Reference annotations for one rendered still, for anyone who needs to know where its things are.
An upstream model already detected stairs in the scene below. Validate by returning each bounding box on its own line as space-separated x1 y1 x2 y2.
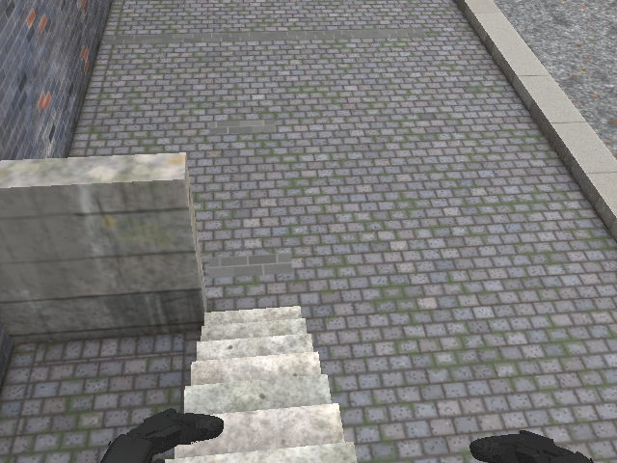
165 306 358 463

